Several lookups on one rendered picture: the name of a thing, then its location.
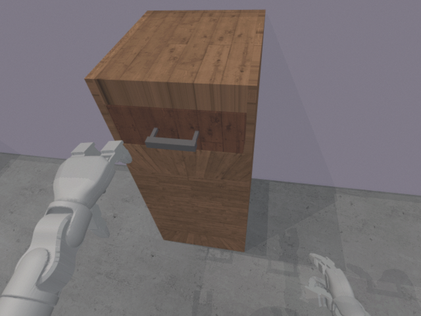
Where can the handle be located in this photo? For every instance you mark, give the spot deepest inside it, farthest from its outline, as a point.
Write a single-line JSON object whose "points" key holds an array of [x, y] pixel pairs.
{"points": [[171, 143]]}

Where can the drawer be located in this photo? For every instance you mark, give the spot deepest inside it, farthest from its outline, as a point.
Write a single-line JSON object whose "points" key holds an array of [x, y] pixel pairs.
{"points": [[218, 130]]}

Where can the left robot forearm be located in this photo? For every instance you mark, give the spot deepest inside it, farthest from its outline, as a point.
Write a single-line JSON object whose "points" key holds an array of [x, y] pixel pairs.
{"points": [[49, 263]]}

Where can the right robot forearm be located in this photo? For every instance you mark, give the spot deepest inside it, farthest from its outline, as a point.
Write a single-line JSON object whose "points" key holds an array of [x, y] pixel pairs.
{"points": [[347, 306]]}

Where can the left robot hand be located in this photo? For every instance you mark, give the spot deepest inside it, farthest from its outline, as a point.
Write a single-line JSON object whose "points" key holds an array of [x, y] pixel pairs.
{"points": [[85, 176]]}

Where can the right robot hand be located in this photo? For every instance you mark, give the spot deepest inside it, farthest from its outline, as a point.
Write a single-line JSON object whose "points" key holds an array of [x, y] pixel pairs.
{"points": [[321, 292]]}

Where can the cabinet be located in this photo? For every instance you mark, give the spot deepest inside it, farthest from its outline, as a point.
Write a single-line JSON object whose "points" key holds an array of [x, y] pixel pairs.
{"points": [[201, 60]]}

